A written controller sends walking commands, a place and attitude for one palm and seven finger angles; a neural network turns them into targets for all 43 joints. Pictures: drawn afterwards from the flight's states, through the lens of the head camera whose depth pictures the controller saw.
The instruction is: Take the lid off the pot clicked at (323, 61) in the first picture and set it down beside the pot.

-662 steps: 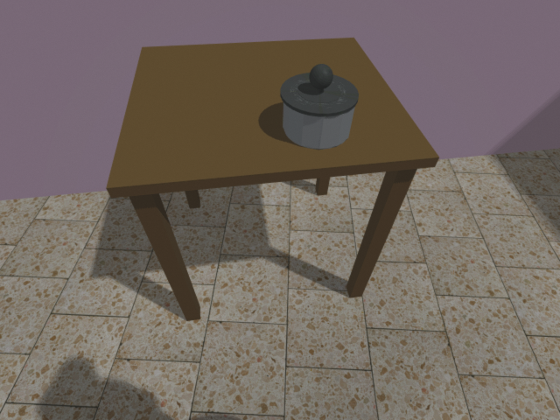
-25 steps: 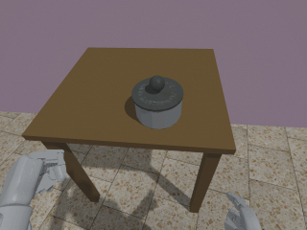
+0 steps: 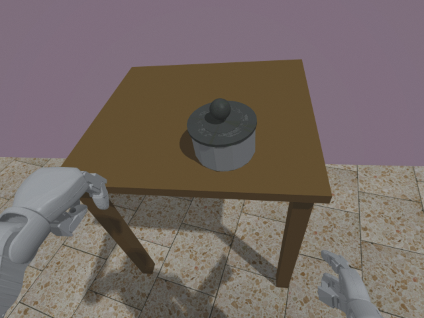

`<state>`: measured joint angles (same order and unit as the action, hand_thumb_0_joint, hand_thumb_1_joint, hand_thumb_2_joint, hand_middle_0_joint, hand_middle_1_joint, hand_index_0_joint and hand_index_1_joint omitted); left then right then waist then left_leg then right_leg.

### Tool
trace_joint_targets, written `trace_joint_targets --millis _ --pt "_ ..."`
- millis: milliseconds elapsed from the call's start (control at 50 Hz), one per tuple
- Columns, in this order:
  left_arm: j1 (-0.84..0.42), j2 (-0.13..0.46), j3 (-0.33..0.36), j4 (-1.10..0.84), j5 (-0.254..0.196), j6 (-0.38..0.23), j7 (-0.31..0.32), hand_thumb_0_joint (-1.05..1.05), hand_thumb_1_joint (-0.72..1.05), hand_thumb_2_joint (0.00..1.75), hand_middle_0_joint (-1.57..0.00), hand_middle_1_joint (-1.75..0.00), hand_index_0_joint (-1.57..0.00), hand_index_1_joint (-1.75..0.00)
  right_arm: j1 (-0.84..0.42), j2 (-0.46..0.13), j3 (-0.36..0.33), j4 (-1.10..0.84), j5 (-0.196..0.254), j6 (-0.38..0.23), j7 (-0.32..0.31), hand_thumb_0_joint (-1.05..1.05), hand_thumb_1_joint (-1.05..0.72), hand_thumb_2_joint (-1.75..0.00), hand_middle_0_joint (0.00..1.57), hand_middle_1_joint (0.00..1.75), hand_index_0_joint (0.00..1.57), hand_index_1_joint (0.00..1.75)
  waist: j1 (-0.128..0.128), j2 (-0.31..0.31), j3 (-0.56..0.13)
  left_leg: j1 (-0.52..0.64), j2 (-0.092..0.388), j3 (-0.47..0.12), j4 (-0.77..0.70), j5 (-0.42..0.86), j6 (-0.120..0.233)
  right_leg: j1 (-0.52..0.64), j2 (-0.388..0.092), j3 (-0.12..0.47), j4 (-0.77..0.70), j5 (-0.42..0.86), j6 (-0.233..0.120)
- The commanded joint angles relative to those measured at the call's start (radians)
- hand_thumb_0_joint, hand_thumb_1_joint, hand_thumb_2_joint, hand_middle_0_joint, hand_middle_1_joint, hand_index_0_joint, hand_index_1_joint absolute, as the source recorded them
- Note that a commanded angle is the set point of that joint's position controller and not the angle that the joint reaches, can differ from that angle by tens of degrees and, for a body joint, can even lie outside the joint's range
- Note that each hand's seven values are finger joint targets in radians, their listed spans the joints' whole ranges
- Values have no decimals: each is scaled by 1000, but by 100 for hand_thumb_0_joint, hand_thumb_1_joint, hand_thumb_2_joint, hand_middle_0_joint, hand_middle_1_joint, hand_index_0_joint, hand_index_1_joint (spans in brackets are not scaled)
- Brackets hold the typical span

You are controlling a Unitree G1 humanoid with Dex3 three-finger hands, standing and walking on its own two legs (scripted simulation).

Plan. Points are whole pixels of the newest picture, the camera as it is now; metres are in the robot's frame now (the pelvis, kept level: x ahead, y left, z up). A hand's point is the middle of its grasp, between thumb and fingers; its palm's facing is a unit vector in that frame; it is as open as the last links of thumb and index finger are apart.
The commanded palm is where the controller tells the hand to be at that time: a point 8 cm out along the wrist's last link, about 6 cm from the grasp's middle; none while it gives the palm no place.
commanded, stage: reach forward and open the fingers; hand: left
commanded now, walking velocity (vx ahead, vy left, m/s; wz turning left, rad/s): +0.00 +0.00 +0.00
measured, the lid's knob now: (220, 109) +0.56 +0.05 +0.10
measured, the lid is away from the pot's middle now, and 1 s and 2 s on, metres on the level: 0.01 0.01 0.01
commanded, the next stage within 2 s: move the open hand above the knob in 0.50 s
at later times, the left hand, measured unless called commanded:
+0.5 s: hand (81, 173) +0.29 +0.25 +0.18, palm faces -0.08 +0.06 -1.00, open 10.1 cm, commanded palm +0.26 +0.25 +0.24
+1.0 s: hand (114, 143) +0.36 +0.21 +0.18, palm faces -0.10 -0.06 -0.99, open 10.2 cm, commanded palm +0.33 +0.21 +0.25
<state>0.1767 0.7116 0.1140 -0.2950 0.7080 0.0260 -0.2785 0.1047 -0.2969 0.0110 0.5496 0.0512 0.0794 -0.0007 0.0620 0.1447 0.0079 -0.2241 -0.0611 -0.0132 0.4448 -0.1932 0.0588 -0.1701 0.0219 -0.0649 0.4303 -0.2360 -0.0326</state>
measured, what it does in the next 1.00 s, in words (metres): stands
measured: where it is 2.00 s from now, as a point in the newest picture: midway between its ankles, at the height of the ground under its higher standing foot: outside the picture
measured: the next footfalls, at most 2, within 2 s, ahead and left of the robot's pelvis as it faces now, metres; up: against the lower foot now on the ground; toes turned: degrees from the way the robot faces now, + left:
none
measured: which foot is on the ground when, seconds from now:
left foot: down 0.00-1.00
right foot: down 0.00-1.00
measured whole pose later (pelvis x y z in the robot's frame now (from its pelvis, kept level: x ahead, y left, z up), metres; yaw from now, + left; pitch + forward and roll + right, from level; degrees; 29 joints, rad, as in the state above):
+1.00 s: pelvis +0.00 +0.01 +0.00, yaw +0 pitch +0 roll +0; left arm -0.44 0.60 -0.11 0.02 0.78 0.23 -0.41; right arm 0.13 -0.31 0.03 0.55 0.08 0.11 0.06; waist 0.04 0.14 -0.01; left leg -0.26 -0.09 0.00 0.44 -0.19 0.08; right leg -0.23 -0.01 -0.05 0.48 -0.26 -0.02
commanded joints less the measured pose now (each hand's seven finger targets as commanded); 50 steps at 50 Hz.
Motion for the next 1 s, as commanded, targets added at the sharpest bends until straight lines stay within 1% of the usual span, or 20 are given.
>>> trace_joint_targets --millis 0,120,140,200,280,340,360,420,440,520,580,640,700,740,760,800,860,900,940,980 --pt "-183 197 146 -114 -12 5 24 0 -6 137 -94 -40 -94 -40 -125 -90 -37 -162 3 -42 17 0 -90 -90 20 30 20 30 -3 -86 -162 101 26 -37 -50 173 -5 -12 -17 36 -77 142 25" --pt "-450 301 175 -125 39 -2 27 0 -25 146 -87 -19 -87 -19 -145 -80 -26 -151 3 -64 4 0 -90 -90 20 30 20 30 5 -49 -228 117 27 -60 -67 117 -4 7 -21 46 -68 61 18" --pt "-436 292 186 -133 32 1 32 0 -28 147 -86 -15 -86 -15 -147 -83 -27 -165 6 -73 9 0 -90 -90 20 30 20 30 -1 -13 -228 137 24 -68 -52 117 -2 -2 -9 49 -61 58 9" --pt "-425 272 168 -6 23 22 17 0 -34 150 -83 -8 -83 -8 -130 -85 -27 -144 5 -61 10 0 -90 -90 20 30 20 30 8 -79 -186 92 25 -56 -75 92 -9 -6 -16 39 -69 41 13" --pt "-528 171 53 18 15 57 -14 0 -34 151 -84 -8 -84 -8 -150 -88 -23 -164 19 -51 21 0 -90 -90 20 30 20 30 -11 -100 -122 73 32 -59 -100 24 -13 -53 -12 23 -64 -14 15" --pt "-540 208 77 -50 26 52 -15 0 -35 153 -84 -8 -84 -8 -157 -89 -26 -188 19 -71 21 0 -90 -90 20 30 20 30 -8 -50 -193 116 30 -73 -80 18 -7 -44 -6 37 -44 -19 7" --pt "-627 252 80 -70 50 47 -26 0 -35 153 -84 -8 -84 -8 -165 -81 -14 -174 13 -70 19 0 -90 -90 20 30 20 30 2 -54 -247 119 31 -78 -100 32 -9 -10 -16 37 -40 -9 8" --pt "-702 374 181 1 77 47 -20 0 -35 154 -84 -8 -84 -8 -145 -90 -19 -146 5 -72 5 0 -90 -90 20 30 20 30 15 -66 -249 100 34 -81 -87 62 -7 -4 -19 45 -35 5 3" --pt "-710 385 208 26 69 56 -12 0 -35 154 -84 -8 -84 -8 -131 -99 -20 -148 9 -73 10 0 -90 -90 20 30 20 30 1 -45 -235 104 29 -81 -69 74 -8 -10 -7 42 -29 11 -3" --pt "-726 238 78 138 42 84 -46 0 -36 155 -84 -8 -84 -8 -132 -92 -17 -155 16 -61 15 0 -90 -90 20 30 20 30 0 -88 -170 80 29 -75 -91 59 -14 -52 -15 26 -37 17 3" --pt "-659 152 2 82 22 93 -85 0 -36 157 -85 -8 -85 -8 -142 -88 -20 -182 20 -57 32 0 -90 -90 20 30 20 30 -2 -114 -214 104 27 -57 -75 92 -10 -38 -19 28 -32 54 7" --pt "-780 95 -71 77 38 104 -77 0 -36 157 -85 -8 -85 -8 -146 -90 -18 -186 32 -61 29 0 -90 -90 20 30 20 30 -48 -120 -170 112 33 -72 -66 13 -6 -106 -7 27 -32 -9 9" --pt "-977 319 69 44 90 97 -58 0 -36 157 -85 -8 -85 -8 -135 -99 -17 -151 14 -65 8 0 -90 -90 20 30 20 30 -13 -73 -274 126 26 -79 -79 54 -4 -29 -17 41 -28 10 0" --pt "-1059 391 133 63 105 101 -41 0 -36 157 -85 -8 -85 -8 -123 -104 -13 -136 8 -73 6 0 -90 -90 20 30 20 30 -14 -17 -324 150 16 -87 -45 132 -6 -4 -11 49 -11 68 -12" --pt "-1108 379 103 103 129 110 -51 0 -36 157 -85 -8 -85 -8 -136 -86 -2 -129 6 -71 9 0 -90 -90 20 30 20 30 -4 -44 -364 142 13 -81 -51 186 -10 31 -19 49 -1 114 -11" --pt "-999 298 70 205 105 134 -60 0 -36 157 -85 -8 -85 -8 -118 -89 -8 -124 7 -53 18 0 -90 -90 20 30 20 30 -2 -75 -316 116 12 -68 -45 223 -13 24 -22 43 -3 163 -9" --pt "-853 49 -120 237 69 164 -100 0 -36 157 -85 -8 -85 -8 -129 -81 -10 -151 20 -33 52 0 -90 -90 20 30 20 30 -20 -125 -281 120 13 -50 -32 258 -17 -18 -25 28 -1 204 -3" --pt "-814 -24 -186 187 52 178 -112 0 -36 157 -85 -8 -85 -8 -142 -88 -18 -174 27 -21 63 0 -90 -90 20 30 20 30 -29 -175 -256 112 18 -40 -32 215 -11 -41 -25 24 -10 183 6" --pt "-886 -44 -215 139 56 184 -105 0 -36 157 -85 -8 -85 -8 -160 -88 -16 -192 36 -22 62 0 -90 -90 20 30 20 30 -56 -147 -231 128 19 -49 -19 181 -4 -84 -16 24 -7 144 1" --pt "-1091 165 -86 107 106 181 -88 0 -36 157 -85 -8 -85 -8 -151 -96 -12 -164 25 -16 44 0 -90 -90 20 30 20 30 -40 -159 -277 121 19 -51 -44 156 -2 -29 -19 34 -9 124 1"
